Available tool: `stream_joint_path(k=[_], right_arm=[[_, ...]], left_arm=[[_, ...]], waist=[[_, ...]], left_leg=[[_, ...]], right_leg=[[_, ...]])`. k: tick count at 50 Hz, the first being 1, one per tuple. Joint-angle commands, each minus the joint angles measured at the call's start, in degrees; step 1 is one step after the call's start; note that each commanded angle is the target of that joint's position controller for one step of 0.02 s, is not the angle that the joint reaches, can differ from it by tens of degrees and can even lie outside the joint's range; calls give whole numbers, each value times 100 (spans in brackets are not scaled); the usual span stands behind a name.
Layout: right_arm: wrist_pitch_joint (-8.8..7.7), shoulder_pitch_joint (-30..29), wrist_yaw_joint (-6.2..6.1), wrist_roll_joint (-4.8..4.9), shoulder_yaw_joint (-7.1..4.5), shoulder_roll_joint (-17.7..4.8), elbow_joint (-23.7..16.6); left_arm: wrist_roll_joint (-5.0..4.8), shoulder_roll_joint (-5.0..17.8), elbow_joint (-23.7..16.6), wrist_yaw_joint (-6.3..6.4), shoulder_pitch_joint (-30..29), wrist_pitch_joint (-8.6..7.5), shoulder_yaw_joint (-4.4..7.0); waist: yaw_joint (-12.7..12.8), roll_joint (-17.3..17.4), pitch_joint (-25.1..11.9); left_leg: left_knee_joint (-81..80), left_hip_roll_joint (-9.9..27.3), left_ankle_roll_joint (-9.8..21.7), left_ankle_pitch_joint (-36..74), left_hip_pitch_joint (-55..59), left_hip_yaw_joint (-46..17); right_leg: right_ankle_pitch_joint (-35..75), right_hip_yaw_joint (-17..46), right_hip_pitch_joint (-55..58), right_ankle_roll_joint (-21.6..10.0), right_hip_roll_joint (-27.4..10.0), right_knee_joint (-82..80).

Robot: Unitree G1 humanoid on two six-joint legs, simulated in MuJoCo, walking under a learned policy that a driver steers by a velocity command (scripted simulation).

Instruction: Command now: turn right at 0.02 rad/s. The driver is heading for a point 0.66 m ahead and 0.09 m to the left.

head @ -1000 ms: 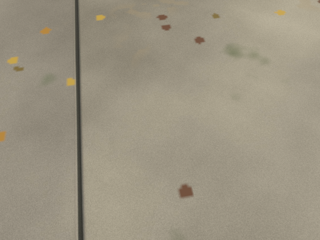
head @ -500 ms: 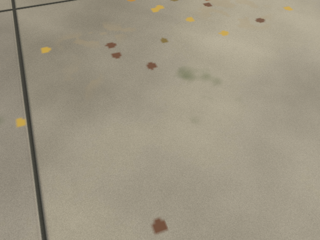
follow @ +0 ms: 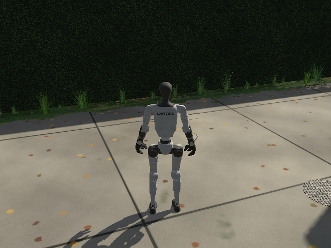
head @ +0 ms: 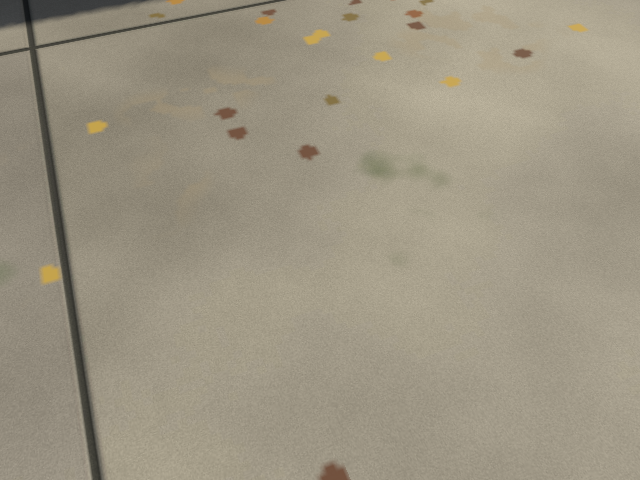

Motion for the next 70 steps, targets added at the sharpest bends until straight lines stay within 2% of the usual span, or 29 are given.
stream_joint_path(k=[1,18,29,40,41,42,43,44,45,46,47,48,50,52,53,54,55,56,57,58,59,60,61,64,67,70], right_arm=[[-51,9,-26,5,-135,-659,-134],[-48,280,-96,9,-76,-615,457],[-56,552,-113,9,-21,-509,641],[-68,818,-115,15,21,-396,738],[-62,927,-120,13,32,-346,796],[-45,967,-138,44,0,-428,811],[-29,951,-163,82,-59,-605,771],[-33,1035,-182,113,-101,-727,743],[-66,1239,-190,146,-162,-888,760],[-111,1286,-190,167,-240,-1072,755],[-160,1263,-185,156,-266,-1068,719],[-204,1205,-164,133,-262,-989,669],[-234,985,-112,197,-264,-898,532],[-194,753,-84,277,-276,-920,417],[-192,758,-75,259,-259,-874,375],[-231,614,-50,214,-178,-626,286],[-333,599,-24,138,-68,-188,81],[-422,469,-34,243,-106,-292,-42],[-494,388,1,362,-145,-479,-96],[-547,392,47,365,-156,-516,-70],[-586,365,62,287,-194,-563,-54],[-594,278,83,218,-246,-646,-74],[-579,254,121,191,-259,-603,-83],[-498,-169,172,154,-202,-344,-270],[-490,-1033,192,164,-89,-154,-627],[-484,-1496,252,211,-60,-209,-828]], left_arm=[[-8,682,-190,37,-73,-72,158],[-39,633,726,87,-147,-71,108],[-50,590,1192,106,-94,-67,50],[-56,519,1485,125,32,-59,-6],[-53,443,1548,129,129,-53,-28],[-75,440,1564,138,142,-47,-27],[-100,476,1547,141,129,-62,-12],[-106,494,1482,128,27,-116,-10],[-115,414,1384,93,-138,-211,-29],[-133,323,1299,49,-236,-316,-53],[-158,342,1254,4,-305,-404,-47],[-186,364,1228,-37,-314,-468,-31],[-240,349,1218,-97,-207,-573,-23],[-231,338,1528,-116,458,-622,43],[-209,382,1727,-113,922,-599,97],[-202,563,1843,-98,1502,-590,165],[-221,1238,1919,-81,2266,-586,311],[-115,1183,1952,-147,2330,-674,247],[-98,856,1768,-167,1766,-763,138],[-99,656,1606,-197,1375,-811,72],[-103,617,1500,-233,1148,-819,33],[-94,504,1457,-243,1088,-796,-18],[-73,406,1467,-231,1196,-751,-59],[-43,565,1497,-115,1520,-662,-60],[-38,738,1411,-21,1575,-621,-42],[-109,804,1473,2,1878,-623,-4]], waist=[[-13,-36,-327],[-14,-31,-121],[5,-7,-40],[24,10,14],[27,46,-113],[13,136,-14],[-11,312,153],[-76,483,370],[-173,778,512],[-193,1012,658],[-186,937,802],[-146,855,842],[10,753,756],[332,660,451],[475,522,276],[712,-71,85],[850,-1600,-291],[799,-1487,-180],[521,-816,297],[376,-601,435],[281,-448,470],[233,-418,468],[225,-488,388],[293,-429,381],[455,-396,560],[526,-469,689]], left_leg=[[-475,258,108,1000,-128,-235],[-698,170,121,718,-177,-178],[-756,136,148,648,-215,-154],[-791,120,179,654,-246,-152],[-862,86,196,79,-202,-131],[-945,76,276,-811,-272,-195],[-1068,186,449,-1759,-364,-434],[-1341,491,685,-2532,-409,-896],[-1742,1006,990,-3053,-283,-1619],[-2088,1611,1309,-3173,-293,-2365],[-2229,1898,1486,-2956,-363,-2699],[-2216,1948,1493,-2588,-270,-2692],[-2025,1677,1228,-1862,-177,-2076],[-1545,1060,935,-1245,-861,-1165],[-1113,815,845,-927,-1178,-885],[36,452,627,-342,-1696,-417],[2011,-194,235,-696,-2757,355],[3324,-225,262,-1483,-3424,-160],[3923,163,415,-1070,-3882,-466],[3989,388,514,-471,-3967,-442],[3786,541,537,0,-3945,-362],[3504,660,508,339,-3791,-300],[3295,701,448,550,-3573,-189],[2606,661,173,996,-3512,108],[1221,465,63,1669,-3001,342],[519,302,137,2021,-2603,424]], right_leg=[[1444,405,372,-197,-432,-412],[1143,234,427,-116,-340,-588],[1001,157,368,-78,-307,-637],[958,100,322,-43,-294,-653],[427,14,368,-44,-219,-644],[-391,-135,205,-63,-74,-496],[-1265,-304,-122,-96,71,-238],[-1638,-403,-551,-126,99,59],[-1430,-559,-963,-120,95,578],[-1018,-625,-1192,-118,-106,1169],[-925,-526,-1392,-157,-338,1522],[-1121,-469,-1562,-204,-473,1693],[-1226,-543,-1252,-305,-575,941],[-75,-985,455,-251,-201,-268],[140,-981,1149,-182,-84,-385],[-212,-100,1847,-341,-618,-782],[-984,2110,2659,-1014,-1907,-1621],[-1717,3568,2440,-1582,-2563,-2093],[-1876,3206,2168,-1517,-2520,-2092],[-1579,2543,1989,-1307,-2239,-2116],[-953,1999,1881,-1135,-2028,-2163],[-172,1494,1780,-985,-1838,-2194],[433,1079,1694,-902,-1654,-2216],[1689,452,1544,-983,-1482,-2295],[1776,47,1019,-950,-1310,-2493],[1746,-65,1069,-969,-1445,-2620]])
